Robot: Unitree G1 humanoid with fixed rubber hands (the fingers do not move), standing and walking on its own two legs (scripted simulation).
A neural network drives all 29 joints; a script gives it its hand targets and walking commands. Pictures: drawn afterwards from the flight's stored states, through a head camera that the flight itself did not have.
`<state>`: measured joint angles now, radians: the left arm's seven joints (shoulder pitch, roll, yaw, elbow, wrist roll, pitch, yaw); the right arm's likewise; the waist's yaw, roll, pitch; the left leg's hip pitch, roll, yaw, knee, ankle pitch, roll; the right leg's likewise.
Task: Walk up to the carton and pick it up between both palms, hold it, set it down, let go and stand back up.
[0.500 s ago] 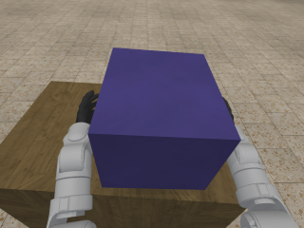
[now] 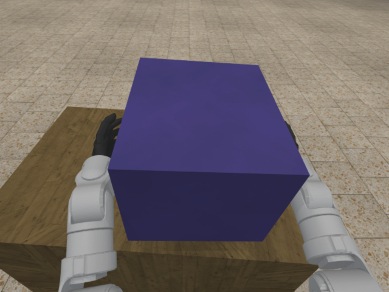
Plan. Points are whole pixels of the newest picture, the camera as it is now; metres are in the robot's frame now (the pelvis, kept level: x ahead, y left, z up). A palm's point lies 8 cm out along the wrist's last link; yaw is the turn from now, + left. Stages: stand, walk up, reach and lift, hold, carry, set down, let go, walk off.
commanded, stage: hold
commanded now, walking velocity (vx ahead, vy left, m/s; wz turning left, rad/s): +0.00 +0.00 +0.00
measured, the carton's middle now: (198, 145) +0.39 -0.01 +0.14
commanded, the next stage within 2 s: none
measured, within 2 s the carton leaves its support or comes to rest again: neither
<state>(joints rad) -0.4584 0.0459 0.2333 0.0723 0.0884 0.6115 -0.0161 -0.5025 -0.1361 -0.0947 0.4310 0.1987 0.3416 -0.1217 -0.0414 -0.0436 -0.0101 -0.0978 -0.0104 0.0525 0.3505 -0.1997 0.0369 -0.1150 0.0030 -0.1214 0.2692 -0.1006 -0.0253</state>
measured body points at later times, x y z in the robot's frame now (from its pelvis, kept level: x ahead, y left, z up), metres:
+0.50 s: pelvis +0.00 +0.00 +0.00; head -0.03 +0.02 +0.45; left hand +0.36 +0.18 +0.17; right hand +0.37 -0.18 +0.15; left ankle +0.00 +0.09 -0.75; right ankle +0.03 -0.10 -0.75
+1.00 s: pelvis +0.00 +0.00 +0.00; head -0.03 +0.02 +0.45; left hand +0.36 +0.19 +0.16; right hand +0.37 -0.18 +0.15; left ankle +0.00 +0.09 -0.75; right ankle +0.03 -0.10 -0.75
